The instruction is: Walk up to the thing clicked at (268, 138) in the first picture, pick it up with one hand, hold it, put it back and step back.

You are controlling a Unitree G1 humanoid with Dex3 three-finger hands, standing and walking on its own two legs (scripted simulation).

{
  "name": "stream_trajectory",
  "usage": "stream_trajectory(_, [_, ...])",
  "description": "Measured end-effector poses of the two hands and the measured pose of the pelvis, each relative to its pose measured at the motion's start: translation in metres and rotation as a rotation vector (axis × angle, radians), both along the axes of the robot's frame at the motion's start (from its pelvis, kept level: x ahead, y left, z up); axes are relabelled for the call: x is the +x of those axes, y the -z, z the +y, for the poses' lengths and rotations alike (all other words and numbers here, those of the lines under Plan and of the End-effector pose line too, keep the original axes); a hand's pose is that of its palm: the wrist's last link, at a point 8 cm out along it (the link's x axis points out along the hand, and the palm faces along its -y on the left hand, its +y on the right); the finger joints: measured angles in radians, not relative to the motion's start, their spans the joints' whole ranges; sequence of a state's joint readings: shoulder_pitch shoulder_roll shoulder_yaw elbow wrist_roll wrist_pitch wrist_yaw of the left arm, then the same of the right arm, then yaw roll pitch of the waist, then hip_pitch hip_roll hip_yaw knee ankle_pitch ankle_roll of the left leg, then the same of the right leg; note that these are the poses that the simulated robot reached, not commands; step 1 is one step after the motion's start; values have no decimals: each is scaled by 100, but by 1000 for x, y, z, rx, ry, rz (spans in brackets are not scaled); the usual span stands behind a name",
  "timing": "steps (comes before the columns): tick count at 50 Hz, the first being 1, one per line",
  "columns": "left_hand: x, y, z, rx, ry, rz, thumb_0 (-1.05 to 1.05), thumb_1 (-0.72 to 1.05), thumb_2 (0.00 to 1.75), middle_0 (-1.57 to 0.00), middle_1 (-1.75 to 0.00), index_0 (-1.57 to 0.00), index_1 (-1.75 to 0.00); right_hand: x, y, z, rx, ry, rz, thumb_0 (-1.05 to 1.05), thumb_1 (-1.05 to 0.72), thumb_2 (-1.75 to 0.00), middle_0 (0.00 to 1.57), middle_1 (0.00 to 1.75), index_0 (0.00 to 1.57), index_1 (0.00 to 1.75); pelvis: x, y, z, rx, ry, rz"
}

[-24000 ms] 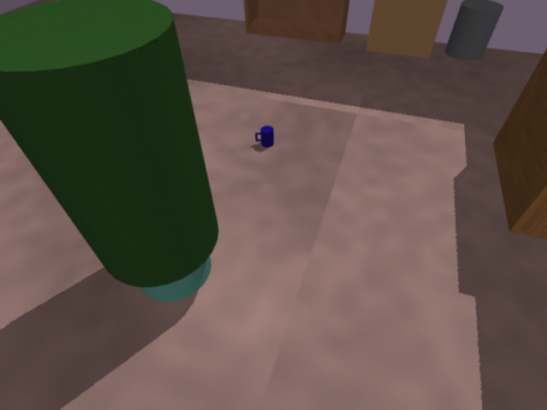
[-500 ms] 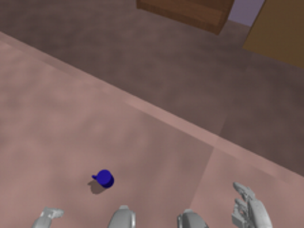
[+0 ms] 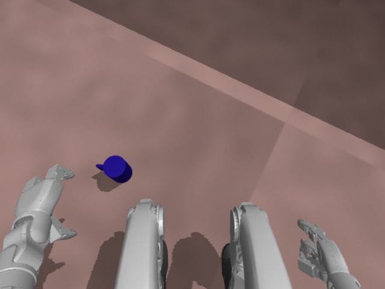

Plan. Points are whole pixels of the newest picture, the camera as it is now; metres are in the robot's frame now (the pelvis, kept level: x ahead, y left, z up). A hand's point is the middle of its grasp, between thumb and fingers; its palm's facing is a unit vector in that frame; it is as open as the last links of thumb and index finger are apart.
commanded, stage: rise first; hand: left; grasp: from above
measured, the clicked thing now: (113, 169) +0.44 +0.30 -0.43
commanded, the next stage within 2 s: approach in 1.50 s
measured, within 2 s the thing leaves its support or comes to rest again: neither
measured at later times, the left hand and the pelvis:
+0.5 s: hand (80, 188) +0.35 +0.33 -0.24, palm faces -0.46 -0.17 -0.87, open 14.1 cm; pelvis -0.02 +0.01 -0.09, yaw -3 degrees
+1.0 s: hand (89, 182) +0.37 +0.33 -0.29, palm faces -0.45 -0.05 -0.89, open 14.2 cm; pelvis -0.02 +0.01 -0.13, yaw -4 degrees
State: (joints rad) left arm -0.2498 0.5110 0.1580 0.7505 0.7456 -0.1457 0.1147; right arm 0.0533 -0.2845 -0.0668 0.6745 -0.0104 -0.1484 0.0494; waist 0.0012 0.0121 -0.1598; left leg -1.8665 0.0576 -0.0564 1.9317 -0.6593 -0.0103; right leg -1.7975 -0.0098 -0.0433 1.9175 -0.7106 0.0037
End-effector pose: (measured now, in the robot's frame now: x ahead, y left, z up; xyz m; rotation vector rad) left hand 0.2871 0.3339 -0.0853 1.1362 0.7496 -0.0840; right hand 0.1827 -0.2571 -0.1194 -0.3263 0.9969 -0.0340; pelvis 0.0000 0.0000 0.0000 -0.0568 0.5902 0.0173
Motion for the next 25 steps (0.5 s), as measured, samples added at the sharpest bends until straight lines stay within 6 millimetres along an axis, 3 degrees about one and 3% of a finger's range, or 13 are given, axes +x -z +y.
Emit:
stream_trajectory(7, [24, 36, 1, 66, 104, -26, -1, -51, 101, -6, -107, -6, -107, -56, 51, -5, -7, 49, 142, 1, -87, -89, 20, 30, 20, 30, -16, 41, -1, -11, 14, -2])
stream_trajectory(14, [40, 64, 3, 105, 192, -26, -1, -51, 102, -5, -106, -6, -105, -101, 73, -9, -31, 91, 250, 1, -87, -89, 20, 30, 20, 30, -25, 67, 1, -24, 22, -11])
stream_trajectory(19, [52, 81, 1, 129, 259, -46, -1, -52, 103, -6, -105, -6, -104, -117, 81, -12, -57, 99, 301, 1, -88, -89, 20, 30, 20, 30, -26, 80, 3, -36, 25, -13])
stream_trajectory(25, [65, 98, 0, 168, 305, -71, -1, -53, 103, -6, -102, -6, -101, -119, 89, -15, -80, 94, 327, 1, -89, -90, 20, 30, 20, 30, -25, 95, 6, -45, 28, -16])
